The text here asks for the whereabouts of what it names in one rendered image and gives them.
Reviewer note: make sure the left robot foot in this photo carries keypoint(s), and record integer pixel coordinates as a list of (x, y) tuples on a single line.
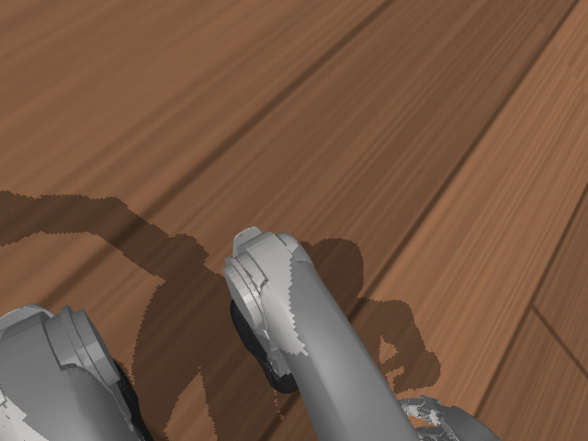
[(132, 401)]

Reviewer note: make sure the right robot foot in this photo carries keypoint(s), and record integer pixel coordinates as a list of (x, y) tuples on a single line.
[(285, 384)]

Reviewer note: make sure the right robot hand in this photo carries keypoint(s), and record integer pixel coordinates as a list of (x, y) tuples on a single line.
[(454, 424)]

